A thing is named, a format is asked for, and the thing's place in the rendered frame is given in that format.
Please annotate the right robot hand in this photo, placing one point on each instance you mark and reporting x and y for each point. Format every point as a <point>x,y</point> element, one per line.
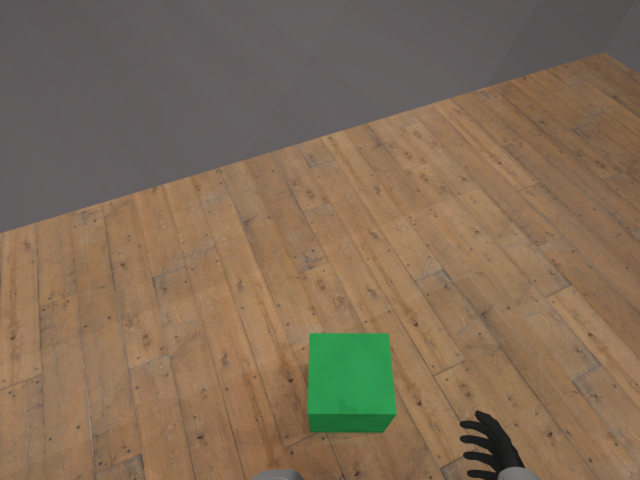
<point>504,454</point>

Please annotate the carton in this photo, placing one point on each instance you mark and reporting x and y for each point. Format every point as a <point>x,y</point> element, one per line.
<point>350,382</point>

